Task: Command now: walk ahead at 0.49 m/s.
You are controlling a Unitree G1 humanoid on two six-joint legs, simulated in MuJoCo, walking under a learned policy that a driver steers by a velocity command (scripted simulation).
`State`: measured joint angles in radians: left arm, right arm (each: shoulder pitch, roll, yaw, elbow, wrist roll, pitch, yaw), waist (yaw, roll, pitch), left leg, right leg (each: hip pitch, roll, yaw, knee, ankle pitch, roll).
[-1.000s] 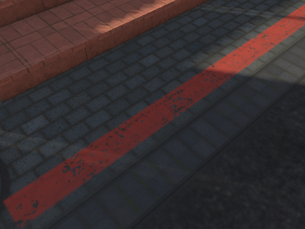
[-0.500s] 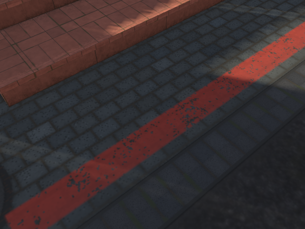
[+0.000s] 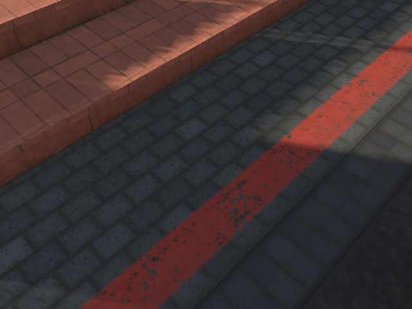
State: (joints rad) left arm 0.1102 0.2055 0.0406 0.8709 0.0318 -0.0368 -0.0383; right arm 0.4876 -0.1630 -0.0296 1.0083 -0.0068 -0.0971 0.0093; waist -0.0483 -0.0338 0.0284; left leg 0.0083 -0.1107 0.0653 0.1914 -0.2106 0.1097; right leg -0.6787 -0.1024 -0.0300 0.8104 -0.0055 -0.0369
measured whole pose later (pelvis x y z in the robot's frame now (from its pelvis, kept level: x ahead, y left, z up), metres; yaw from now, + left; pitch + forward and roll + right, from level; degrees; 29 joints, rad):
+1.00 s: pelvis +0.56 +0.02 +0.00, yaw -5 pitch -1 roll +0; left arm 0.25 0.22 0.07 0.98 0.03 -0.03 -0.02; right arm 0.34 -0.20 -0.05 1.01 -0.01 -0.11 -0.01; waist 0.00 -0.04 0.04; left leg -0.11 -0.04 0.19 0.30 -0.19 0.09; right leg -0.58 -0.08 0.01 1.10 -0.19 -0.08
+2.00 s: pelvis +1.09 -0.15 -0.01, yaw -32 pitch +0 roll +1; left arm 0.34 0.26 0.05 0.93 0.03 -0.07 -0.01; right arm 0.21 -0.24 -0.05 0.84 -0.03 -0.07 0.01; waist 0.03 -0.03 0.05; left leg -0.30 -0.05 0.07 0.46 -0.17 0.07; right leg -0.33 0.06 0.06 1.15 -0.34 -0.09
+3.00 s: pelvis +1.22 -0.23 +0.00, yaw -2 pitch +1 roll -2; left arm 0.21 0.29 0.07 0.79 0.03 0.05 0.01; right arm 0.25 -0.27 -0.06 0.74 -0.01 0.04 0.00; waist 0.00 -0.03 0.04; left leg -0.25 -0.06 -0.06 0.44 -0.21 0.07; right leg -0.52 -0.02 0.01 1.03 -0.34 0.04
